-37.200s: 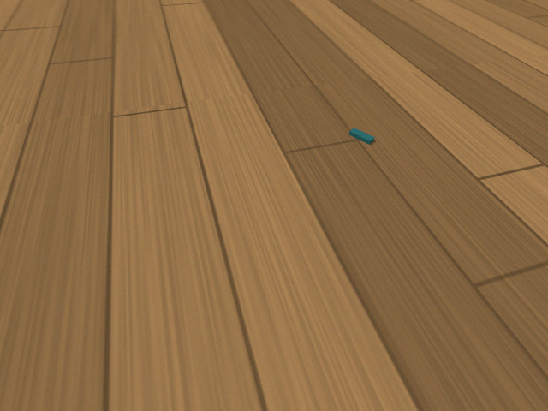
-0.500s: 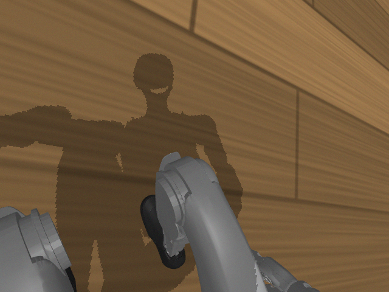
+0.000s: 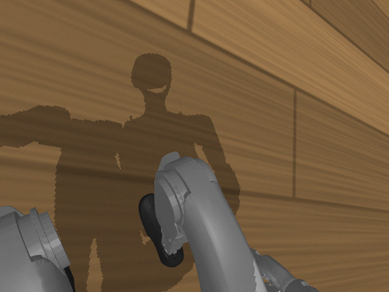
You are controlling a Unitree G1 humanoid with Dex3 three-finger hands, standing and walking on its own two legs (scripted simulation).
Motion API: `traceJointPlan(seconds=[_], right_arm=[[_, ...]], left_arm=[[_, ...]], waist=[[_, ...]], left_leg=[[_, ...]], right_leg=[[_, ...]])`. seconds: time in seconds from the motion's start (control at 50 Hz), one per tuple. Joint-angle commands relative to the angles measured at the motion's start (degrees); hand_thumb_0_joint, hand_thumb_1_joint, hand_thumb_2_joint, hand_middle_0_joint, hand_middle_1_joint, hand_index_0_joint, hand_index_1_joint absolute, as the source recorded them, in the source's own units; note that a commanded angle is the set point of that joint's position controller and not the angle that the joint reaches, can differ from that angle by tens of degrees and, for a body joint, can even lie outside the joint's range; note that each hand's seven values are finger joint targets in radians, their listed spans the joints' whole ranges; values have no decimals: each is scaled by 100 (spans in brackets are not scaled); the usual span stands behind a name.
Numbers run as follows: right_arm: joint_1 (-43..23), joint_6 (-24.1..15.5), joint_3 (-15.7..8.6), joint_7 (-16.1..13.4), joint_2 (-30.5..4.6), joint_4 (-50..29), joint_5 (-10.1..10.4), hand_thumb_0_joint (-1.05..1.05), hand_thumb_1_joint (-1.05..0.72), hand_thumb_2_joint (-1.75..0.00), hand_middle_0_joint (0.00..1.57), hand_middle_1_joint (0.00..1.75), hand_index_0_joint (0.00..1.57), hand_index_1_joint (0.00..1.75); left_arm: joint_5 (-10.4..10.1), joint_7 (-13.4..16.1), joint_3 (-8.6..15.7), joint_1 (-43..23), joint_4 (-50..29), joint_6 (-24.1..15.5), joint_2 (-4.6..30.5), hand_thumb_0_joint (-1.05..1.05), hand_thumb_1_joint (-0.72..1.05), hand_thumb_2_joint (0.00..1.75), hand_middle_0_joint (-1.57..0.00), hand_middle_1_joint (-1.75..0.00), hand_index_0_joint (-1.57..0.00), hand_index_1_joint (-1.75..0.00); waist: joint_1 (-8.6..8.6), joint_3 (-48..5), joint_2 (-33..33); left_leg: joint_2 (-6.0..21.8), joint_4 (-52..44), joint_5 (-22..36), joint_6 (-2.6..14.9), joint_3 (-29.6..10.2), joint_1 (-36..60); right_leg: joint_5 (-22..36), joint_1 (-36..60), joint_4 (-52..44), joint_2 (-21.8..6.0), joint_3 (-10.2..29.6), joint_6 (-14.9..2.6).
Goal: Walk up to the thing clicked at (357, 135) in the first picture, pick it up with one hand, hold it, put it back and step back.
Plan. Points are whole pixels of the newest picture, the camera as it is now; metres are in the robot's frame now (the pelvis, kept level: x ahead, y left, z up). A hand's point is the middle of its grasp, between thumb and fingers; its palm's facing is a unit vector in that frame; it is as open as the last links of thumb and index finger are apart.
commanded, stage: open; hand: left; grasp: from above
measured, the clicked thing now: out of the picture +0.46 +0.33 -0.29
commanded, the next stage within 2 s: withdraw in 0.20 s
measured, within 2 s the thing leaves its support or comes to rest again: neither
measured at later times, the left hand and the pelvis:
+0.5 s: hand out of the picture +0.46 +0.34 -0.24, palm faces -0.40 -0.14 -0.91, open 13.9 cm; pelvis +0.00 +0.00 +0.00, yaw +0 degrees
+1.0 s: hand out of the picture +0.43 +0.34 -0.10, palm faces -0.50 -0.13 -0.85, open 13.9 cm; pelvis -0.01 -0.01 +0.05, yaw +7 degrees
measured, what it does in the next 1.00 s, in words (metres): stands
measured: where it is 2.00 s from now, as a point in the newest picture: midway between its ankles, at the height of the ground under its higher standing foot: (120, 271)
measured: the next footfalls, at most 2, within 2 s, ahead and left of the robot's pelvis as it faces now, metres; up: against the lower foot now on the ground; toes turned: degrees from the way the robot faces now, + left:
none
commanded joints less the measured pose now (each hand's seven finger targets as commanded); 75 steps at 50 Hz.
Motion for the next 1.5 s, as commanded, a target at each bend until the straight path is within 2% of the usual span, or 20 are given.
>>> traceJointPlan(seconds=[0.0,0.04,0.28,0.38,0.42,0.52,0.56,0.6,0.74,0.8,0.86,0.96,1.06,1.16,1.22,1.3,1.34,1.38,1.44,1.48], right_arm=[[1057,-71,-554,-75,-1957,40,50,0,-89,-90,20,30,20,30],[1133,-64,-558,-67,-1990,100,52,0,-89,-90,20,30,20,30],[1134,-11,-534,-97,-1946,56,57,0,-89,-90,20,30,20,30],[1187,54,-628,-83,-1961,65,51,0,-90,-90,20,30,20,30],[1175,1,-655,-4,-1886,15,57,0,-90,-90,20,30,20,30],[1189,30,-941,68,-1765,78,192,0,-90,-90,20,30,20,30],[1237,118,-1123,104,-1693,86,319,0,-90,-90,20,30,20,30],[1240,233,-1282,154,-1575,131,430,0,-90,-90,20,30,20,30],[1598,687,-1666,59,-1448,190,793,0,-90,-90,20,30,20,30],[1659,881,-1735,-114,-1475,116,904,0,-90,-90,20,30,20,30],[1630,1028,-1680,-306,-1348,21,932,0,-90,-90,20,30,20,30],[1466,1155,-1508,-586,-1210,-79,874,0,-89,-90,20,30,20,30],[1356,1171,-1345,-696,-1149,-61,747,0,-89,-90,20,30,20,30],[1501,1092,-1314,-732,-1240,-15,607,0,-89,-89,20,30,20,30],[1588,1001,-1390,-726,-1268,53,544,0,-89,-89,20,30,20,30],[1621,965,-1582,-685,-1314,33,627,0,-90,-90,20,30,20,30],[1753,980,-1693,-663,-1316,55,704,0,-89,-89,20,30,20,30],[1843,1020,-1718,-622,-1248,154,726,0,-88,-90,20,30,20,30],[1937,1090,-1765,-596,-1181,65,830,0,-89,-90,20,30,20,30],[1959,1147,-1821,-557,-1092,62,890,0,-89,-90,20,30,20,30]], left_arm=[[-106,245,-45,-1523,-731,21,1141,0,-45,92,-11,-97,-12,-96],[-99,259,167,-1374,-571,59,1374,0,-46,93,-9,-100,-10,-98],[-213,30,116,-1297,-733,68,1328,0,-49,96,-6,-102,-7,-101],[-236,111,452,-1347,-1264,52,1588,0,-49,96,-8,-99,-9,-98],[-235,109,202,-1652,-1648,92,1254,0,-48,96,-8,-99,-9,-97],[-432,9,404,-1137,-2289,412,1148,0,-51,98,-7,-99,-8,-98],[-529,-163,499,-1161,-2995,545,1103,0,-51,98,-8,-98,-8,-98],[-626,-440,311,-775,-2887,761,630,0,-51,98,-7,-99,-7,-98],[-1135,-1679,-488,-1020,-3095,1131,-771,0,-51,100,-7,-100,-7,-101],[-1212,-2175,-679,-1100,-3056,1062,-984,0,-52,101,-8,-101,-7,-102],[-1146,-2420,-645,-1182,-3093,903,-774,0,-51,102,-8,-101,-8,-102],[-898,-2350,-381,-1170,-2783,490,-299,0,-51,101,-8,-102,-8,-102],[-458,-1824,-70,-1691,-2683,35,321,0,-51,100,-7,-101,-7,-101],[-217,-1238,147,-2308,-2604,-118,647,0,-50,99,-7,-100,-8,-99],[-153,-1053,164,-2148,-2633,11,494,0,-50,98,-7,-100,-8,-99],[-312,-1032,199,-1800,-3254,322,344,0,-48,96,-10,-97,-10,-96],[-439,-1132,213,-1428,-3131,533,222,0,-45,94,-11,-95,-11,-93],[-586,-1297,144,-1288,-2986,696,82,0,-29,92,-25,-79,-22,-77],[-907,-1541,362,-973,-3385,894,244,0,-5,89,-23,-57,-21,-59],[-1213,-1826,291,-654,-3657,966,-100,0,11,82,-21,-46,-20,-47]], waist=[[-311,-3518,3241],[-304,-3565,3140],[-332,-3627,3261],[-81,-4216,3640],[-160,-4169,3884],[292,-4859,4138],[530,-5410,4371],[608,-5212,4171],[395,-4621,2679],[377,-4272,2209],[445,-4276,1902],[539,-4141,1746],[579,-4625,2278],[478,-4934,2860],[473,-5097,3396],[708,-5880,3867],[762,-5794,3634],[732,-5647,3273],[950,-5868,2922],[1043,-5926,2808]], left_leg=[[190,-1603,1216,58,553,2826],[202,-1618,1224,56,529,2798],[204,-1572,1411,45,579,2900],[211,-1636,1838,-18,520,3349],[199,-1597,1864,-17,612,3355],[164,-1782,1918,-17,772,3547],[118,-1914,1995,-27,831,3676],[97,-1939,1896,26,940,3406],[-9,-2508,1045,168,877,2806],[-65,-2626,765,204,842,2627],[-142,-2581,845,225,986,2465],[-198,-2454,716,239,1127,2287],[-172,-2206,801,226,1213,2409],[-125,-2189,819,173,1160,2866],[-97,-2269,962,107,1152,3352],[-97,-2422,1370,51,1149,3840],[-109,-2538,1470,74,1159,3825],[-110,-2475,1640,119,1183,3673],[-155,-2504,1804,207,1303,3443],[-158,-2663,1872,210,1318,3487]], right_leg=[[1365,1921,-1017,146,-719,-505],[1354,2005,-998,145,-737,-501],[1484,2174,-1042,144,-703,-523],[1754,2206,-963,123,-743,-541],[1812,2123,-946,123,-716,-538],[1845,2165,-1056,129,-585,-598],[1862,2090,-1045,78,-525,-636],[1779,1968,-1153,94,-414,-631],[1095,1874,-1678,9,-235,-636],[810,1868,-1906,-38,-167,-667],[768,2155,-2014,-76,-55,-664],[451,2107,-2075,-109,47,-659],[430,2040,-1801,-76,161,-662],[501,1835,-1639,-82,34,-661],[777,1617,-1447,-112,-91,-679],[1166,1590,-1319,-174,-163,-715],[1268,1607,-1410,-205,-145,-701],[1414,1696,-1481,-173,-108,-674],[1556,2271,-1719,-180,0,-645],[1548,2490,-1834,-172,28,-655]])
